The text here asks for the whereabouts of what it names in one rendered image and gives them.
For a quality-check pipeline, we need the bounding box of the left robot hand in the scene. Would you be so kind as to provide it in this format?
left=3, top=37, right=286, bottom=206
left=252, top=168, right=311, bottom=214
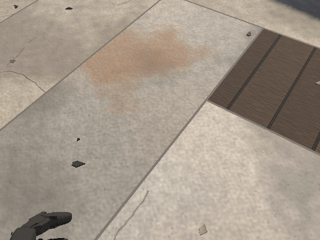
left=10, top=211, right=72, bottom=240

